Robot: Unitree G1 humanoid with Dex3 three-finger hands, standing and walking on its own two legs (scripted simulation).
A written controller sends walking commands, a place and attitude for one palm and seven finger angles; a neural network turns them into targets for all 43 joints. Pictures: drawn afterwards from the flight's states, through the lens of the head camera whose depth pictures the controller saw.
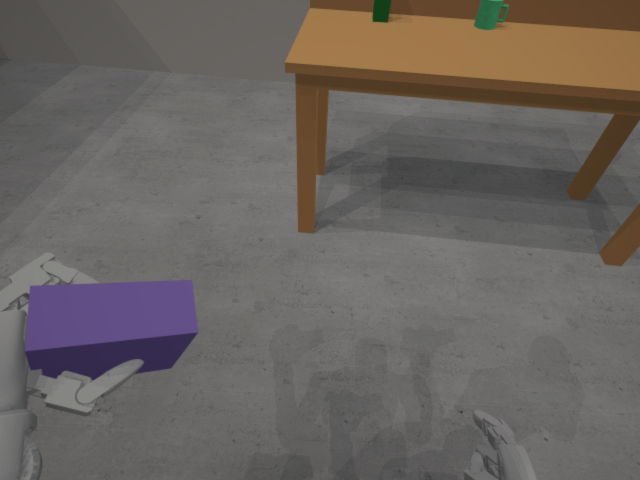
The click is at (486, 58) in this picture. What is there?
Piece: table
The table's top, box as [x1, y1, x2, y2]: [285, 8, 639, 100]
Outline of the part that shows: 285,61 285,72 639,100 639,32 637,31 511,22 496,22 496,25 492,30 483,30 476,28 473,25 474,20 470,19 389,14 388,22 386,23 373,22 372,12 310,8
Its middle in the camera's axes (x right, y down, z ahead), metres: +0.65 -0.66 +1.36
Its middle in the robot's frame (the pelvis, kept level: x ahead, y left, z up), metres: +1.49 -0.57 -0.02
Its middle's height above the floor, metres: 0.75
